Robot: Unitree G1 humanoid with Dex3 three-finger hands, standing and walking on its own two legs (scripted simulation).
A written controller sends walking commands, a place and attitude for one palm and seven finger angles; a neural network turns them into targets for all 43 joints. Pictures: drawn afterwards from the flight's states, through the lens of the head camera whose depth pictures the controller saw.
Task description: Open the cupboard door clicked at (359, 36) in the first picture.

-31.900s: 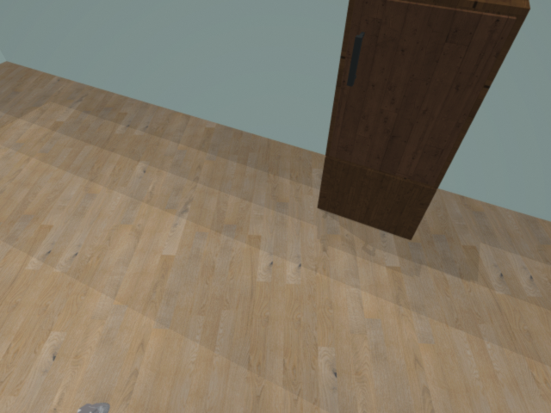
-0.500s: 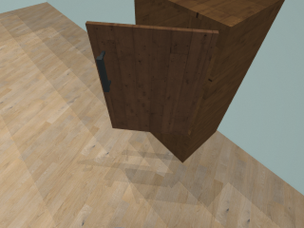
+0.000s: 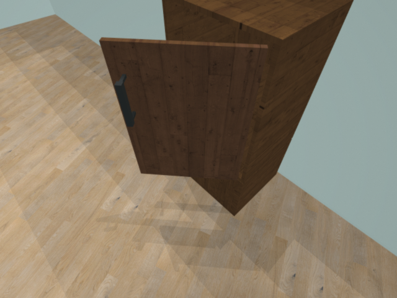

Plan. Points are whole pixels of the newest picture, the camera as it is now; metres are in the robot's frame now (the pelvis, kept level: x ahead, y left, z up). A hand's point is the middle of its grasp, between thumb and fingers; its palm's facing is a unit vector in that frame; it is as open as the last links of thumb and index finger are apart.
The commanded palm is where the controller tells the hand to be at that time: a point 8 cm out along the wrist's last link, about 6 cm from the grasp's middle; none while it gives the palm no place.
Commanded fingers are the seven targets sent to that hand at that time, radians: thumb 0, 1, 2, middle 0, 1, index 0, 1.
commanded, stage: look again from close up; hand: left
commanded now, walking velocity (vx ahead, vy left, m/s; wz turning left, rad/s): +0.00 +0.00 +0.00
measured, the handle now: (127, 101) +0.63 +0.24 +0.02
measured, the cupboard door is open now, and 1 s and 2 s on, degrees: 42 42 42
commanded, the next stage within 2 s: shuffle to correct the standing spot in 0.44 s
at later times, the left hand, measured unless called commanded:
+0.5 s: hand out of the picture +0.03 +0.21 -0.17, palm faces +0.00 -0.97 -0.22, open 7.4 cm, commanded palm none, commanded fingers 0.00 0.90 0.90 -0.20 -0.30 -0.20 -0.30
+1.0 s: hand out of the picture +0.08 +0.23 -0.18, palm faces +0.00 -0.98 -0.22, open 7.4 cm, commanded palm none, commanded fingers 0.00 0.90 0.90 -0.20 -0.30 -0.20 -0.30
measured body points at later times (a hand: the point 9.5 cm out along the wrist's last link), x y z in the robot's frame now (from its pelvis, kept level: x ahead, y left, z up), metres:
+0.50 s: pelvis +0.01 +0.02 +0.00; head +0.02 +0.02 +0.45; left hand +0.03 +0.26 -0.15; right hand +0.04 -0.21 -0.15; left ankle +0.02 +0.14 -0.74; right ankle -0.03 -0.10 -0.74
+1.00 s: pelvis +0.06 +0.04 +0.00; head +0.09 +0.05 +0.44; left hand +0.08 +0.28 -0.16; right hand +0.06 -0.18 -0.16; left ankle +0.02 +0.14 -0.74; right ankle +0.04 -0.06 -0.72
